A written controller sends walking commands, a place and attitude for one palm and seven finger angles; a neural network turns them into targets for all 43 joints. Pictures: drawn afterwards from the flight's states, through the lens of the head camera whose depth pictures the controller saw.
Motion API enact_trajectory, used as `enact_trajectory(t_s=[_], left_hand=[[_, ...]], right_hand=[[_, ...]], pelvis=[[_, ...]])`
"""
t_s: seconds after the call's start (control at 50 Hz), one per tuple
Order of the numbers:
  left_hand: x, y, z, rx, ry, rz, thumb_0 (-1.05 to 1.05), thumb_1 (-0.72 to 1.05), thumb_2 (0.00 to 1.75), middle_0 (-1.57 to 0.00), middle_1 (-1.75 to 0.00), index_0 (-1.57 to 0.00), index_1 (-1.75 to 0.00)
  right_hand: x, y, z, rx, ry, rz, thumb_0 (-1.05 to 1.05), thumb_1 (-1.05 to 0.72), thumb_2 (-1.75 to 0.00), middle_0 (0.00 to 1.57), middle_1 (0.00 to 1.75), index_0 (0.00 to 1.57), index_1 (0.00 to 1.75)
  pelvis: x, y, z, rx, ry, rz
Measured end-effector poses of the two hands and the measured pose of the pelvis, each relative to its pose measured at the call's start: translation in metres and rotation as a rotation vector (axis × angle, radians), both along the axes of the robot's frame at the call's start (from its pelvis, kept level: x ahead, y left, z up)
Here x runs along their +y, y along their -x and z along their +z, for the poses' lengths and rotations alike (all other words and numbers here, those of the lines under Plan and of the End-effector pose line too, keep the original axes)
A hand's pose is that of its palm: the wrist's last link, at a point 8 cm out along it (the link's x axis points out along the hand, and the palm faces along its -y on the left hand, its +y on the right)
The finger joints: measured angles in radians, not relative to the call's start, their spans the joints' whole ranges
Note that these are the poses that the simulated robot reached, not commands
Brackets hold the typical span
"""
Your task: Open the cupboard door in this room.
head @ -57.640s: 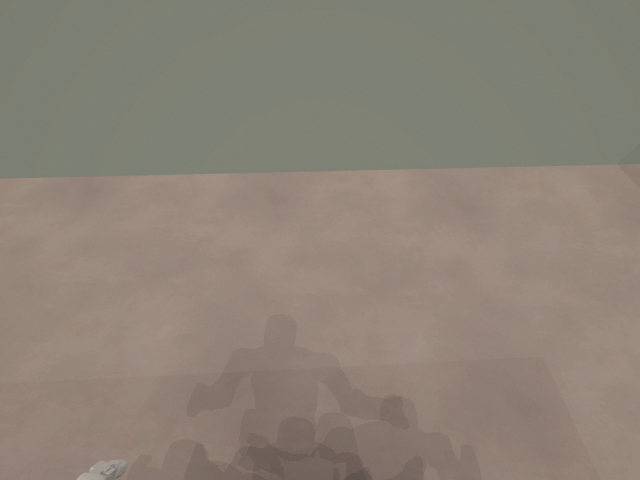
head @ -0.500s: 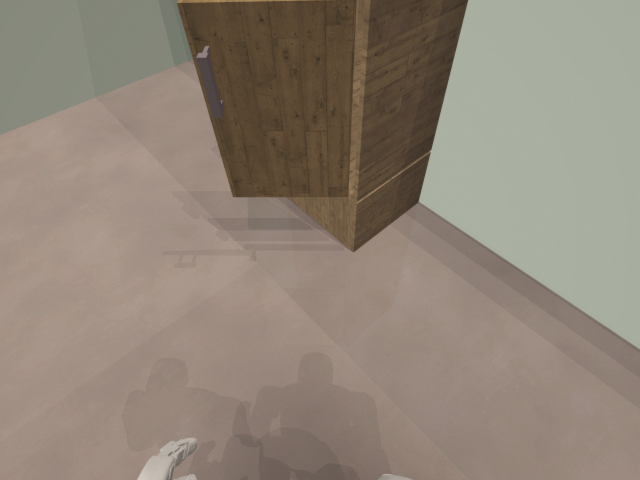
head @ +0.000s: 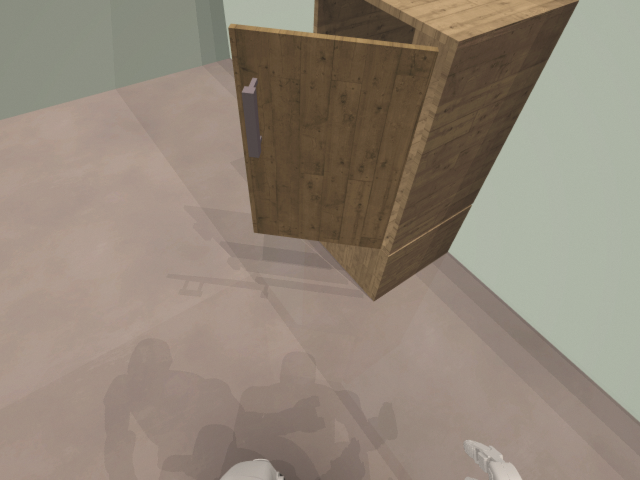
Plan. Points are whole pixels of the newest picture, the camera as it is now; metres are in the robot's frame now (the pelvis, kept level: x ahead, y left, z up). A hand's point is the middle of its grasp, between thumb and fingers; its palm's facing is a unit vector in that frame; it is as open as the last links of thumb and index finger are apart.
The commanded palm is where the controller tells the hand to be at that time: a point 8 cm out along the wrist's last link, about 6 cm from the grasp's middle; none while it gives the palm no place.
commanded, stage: take the last steps up to it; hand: left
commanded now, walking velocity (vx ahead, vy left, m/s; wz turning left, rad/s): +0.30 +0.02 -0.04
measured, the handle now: (254, 118) +0.77 +0.23 -0.02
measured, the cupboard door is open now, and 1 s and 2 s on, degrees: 47 47 47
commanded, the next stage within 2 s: come to a stop and stand still in 0.34 s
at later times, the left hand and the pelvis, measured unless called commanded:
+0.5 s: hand (236, 365) +0.29 +0.16 -0.14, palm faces -0.04 -0.98 -0.21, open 7.3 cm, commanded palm none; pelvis +0.17 -0.01 +0.01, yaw -1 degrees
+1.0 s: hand (217, 402) +0.23 +0.18 -0.16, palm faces +0.01 -0.96 -0.28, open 7.4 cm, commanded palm none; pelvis +0.19 -0.02 +0.01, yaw -3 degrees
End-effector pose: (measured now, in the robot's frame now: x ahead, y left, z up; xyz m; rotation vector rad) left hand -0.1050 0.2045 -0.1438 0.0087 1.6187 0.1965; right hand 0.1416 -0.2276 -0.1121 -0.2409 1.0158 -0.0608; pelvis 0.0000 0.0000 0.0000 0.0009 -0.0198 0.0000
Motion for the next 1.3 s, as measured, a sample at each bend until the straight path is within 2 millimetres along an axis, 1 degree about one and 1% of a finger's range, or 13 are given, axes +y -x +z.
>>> enact_trajectory(t_s=[0.06, 0.12, 0.26, 0.38, 0.46, 0.58, 0.7, 0.8, 0.88, 1.0, 1.1, 1.18, 1.3], left_hand=[[0.016, -0.041, -0.001, -0.037, -0.007, -0.023, 0.01, 0.91, 0.9, -0.2, -0.3, -0.2, -0.3], [0.029, -0.098, 0.005, -0.135, -0.025, -0.052, 0.01, 0.91, 0.9, -0.2, -0.3, -0.2, -0.3], [0.044, -0.235, 0.025, -0.348, -0.069, -0.148, 0.01, 0.92, 0.9, -0.2, -0.3, -0.19, -0.3], [0.031, -0.338, 0.035, -0.466, -0.095, -0.241, 0.0, 0.92, 0.9, -0.2, -0.3, -0.19, -0.3], [0.014, -0.381, 0.031, -0.524, -0.103, -0.26, 0.0, 0.92, 0.9, -0.2, -0.3, -0.19, -0.3], [0.0, -0.383, 0.027, -0.45, -0.074, -0.208, 0.0, 0.92, 0.9, -0.2, -0.3, -0.2, -0.3], [0.025, -0.379, 0.007, -0.365, -0.087, -0.161, -0.01, 0.94, 0.9, -0.2, -0.3, -0.2, -0.3], [0.039, -0.367, 0.007, -0.295, -0.109, -0.142, -0.01, 0.93, 0.9, -0.2, -0.3, -0.2, -0.3], [0.038, -0.357, 0.014, -0.277, -0.127, -0.142, 0.0, 0.92, 0.9, -0.2, -0.3, -0.2, -0.3], [0.023, -0.333, 0.019, -0.293, -0.167, -0.171, 0.0, 0.91, 0.9, -0.2, -0.3, -0.2, -0.3], [0.007, -0.314, 0.019, -0.333, -0.143, -0.171, 0.0, 0.91, 0.9, -0.2, -0.3, -0.2, -0.3], [0.001, -0.306, 0.009, -0.347, -0.103, -0.167, 0.0, 0.91, 0.9, -0.2, -0.3, -0.2, -0.3], [-0.001, -0.296, 0.01, -0.36, -0.068, -0.163, 0.0, 0.91, 0.9, -0.2, -0.3, -0.2, -0.3]], right_hand=[[0.011, -0.003, 0.001, 0.026, 0.002, -0.023, 0.01, -0.91, -0.9, 0.2, 0.3, 0.2, 0.3], [0.02, 0.009, 0.0, 0.101, -0.011, -0.054, 0.0, -0.91, -0.9, 0.2, 0.3, 0.2, 0.3], [0.006, 0.043, 0.001, 0.255, 0.003, -0.174, -0.01, -0.94, -0.9, 0.21, 0.3, 0.2, 0.3], [0.003, 0.07, -0.01, 0.428, -0.039, -0.247, 0.0, -0.92, -0.9, 0.2, 0.3, 0.2, 0.3], [-0.001, 0.069, -0.023, 0.516, -0.069, -0.273, 0.01, -0.91, -0.9, 0.2, 0.3, 0.2, 0.3], [-0.003, 0.007, -0.014, 0.48, -0.055, -0.257, 0.01, -0.91, -0.9, 0.2, 0.3, 0.2, 0.3], [0.002, -0.07, -0.019, 0.34, -0.02, -0.213, 0.01, -0.91, -0.9, 0.2, 0.3, 0.2, 0.3], [-0.004, -0.115, -0.011, 0.247, 0.019, -0.173, 0.01, -0.92, -0.9, 0.2, 0.3, 0.2, 0.3], [-0.014, -0.137, -0.008, 0.191, 0.02, -0.146, 0.01, -0.92, -0.9, 0.2, 0.3, 0.2, 0.3], [-0.035, -0.149, -0.014, 0.113, -0.011, -0.146, 0.01, -0.91, -0.9, 0.2, 0.3, 0.2, 0.3], [-0.037, -0.143, -0.007, 0.063, -0.022, -0.152, 0.01, -0.91, -0.9, 0.2, 0.3, 0.2, 0.3], [-0.028, -0.126, -0.006, 0.054, -0.024, -0.148, 0.01, -0.91, -0.9, 0.2, 0.3, 0.2, 0.3], [-0.015, -0.083, -0.004, 0.131, -0.026, -0.145, 0.01, -0.92, -0.9, 0.2, 0.3, 0.2, 0.3]], pelvis=[[0.008, -0.018, 0.004, 0.003, -0.011, -0.012], [0.014, -0.038, 0.012, 0.011, -0.013, -0.015], [0.016, -0.084, 0.023, 0.022, -0.019, -0.03], [0.0, -0.128, 0.019, 0.019, -0.029, -0.037], [-0.012, -0.157, 0.008, 0.009, -0.016, -0.026], [-0.013, -0.186, 0.018, 0.009, -0.007, -0.016], [0.0, -0.207, 0.008, -0.003, 0.014, -0.023], [0.002, -0.209, 0.009, 0.006, 0.0, -0.031], [-0.003, -0.203, 0.012, 0.015, 0.005, -0.033], [-0.019, -0.194, 0.005, 0.007, 0.004, -0.045], [-0.022, -0.187, 0.006, -0.021, -0.002, -0.034], [-0.019, -0.179, 0.003, -0.042, 0.006, -0.03], [-0.016, -0.165, 0.009, -0.03, 0.017, -0.03]])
